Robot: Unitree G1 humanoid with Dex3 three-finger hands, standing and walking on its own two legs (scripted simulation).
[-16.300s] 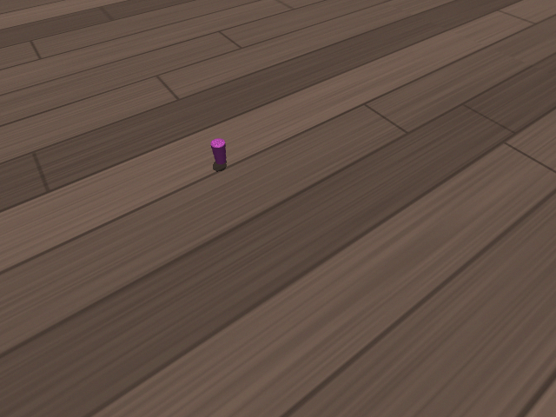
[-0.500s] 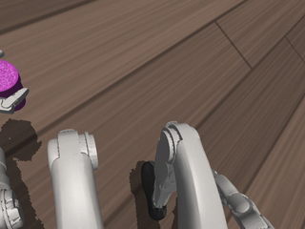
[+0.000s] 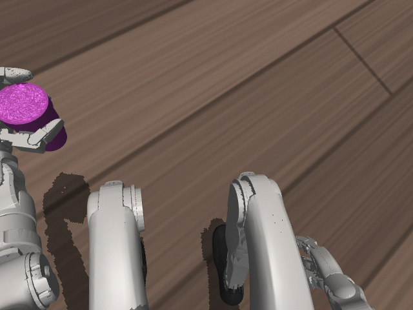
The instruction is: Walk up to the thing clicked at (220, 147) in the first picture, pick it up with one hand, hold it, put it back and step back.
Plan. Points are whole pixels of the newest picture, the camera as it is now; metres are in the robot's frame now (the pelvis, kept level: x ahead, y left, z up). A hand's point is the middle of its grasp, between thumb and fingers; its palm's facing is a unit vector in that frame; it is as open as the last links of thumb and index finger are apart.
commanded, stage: settle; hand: left
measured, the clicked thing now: (38, 122) +0.43 +0.29 -0.06
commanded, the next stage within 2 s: lift in 0.44 s
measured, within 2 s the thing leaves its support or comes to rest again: neither
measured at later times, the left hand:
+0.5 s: hand (20, 110) +0.42 +0.29 +0.00, palm faces +0.26 -0.96 -0.01, open 10.2 cm
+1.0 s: hand out of the picture +0.40 +0.28 +0.07, palm faces +0.22 -0.97 -0.03, open 10.2 cm
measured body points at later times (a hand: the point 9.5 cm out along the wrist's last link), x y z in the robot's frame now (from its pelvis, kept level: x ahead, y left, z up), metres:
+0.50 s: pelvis +0.00 +0.00 +0.02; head +0.19 +0.06 +0.43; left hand +0.40 +0.34 +0.01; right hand +0.15 -0.26 -0.09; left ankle +0.08 +0.13 -0.30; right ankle +0.10 -0.12 -0.30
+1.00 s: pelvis +0.00 +0.00 +0.07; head +0.18 +0.05 +0.48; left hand +0.39 +0.33 +0.08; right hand +0.16 -0.25 -0.06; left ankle +0.08 +0.13 -0.30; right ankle +0.10 -0.12 -0.30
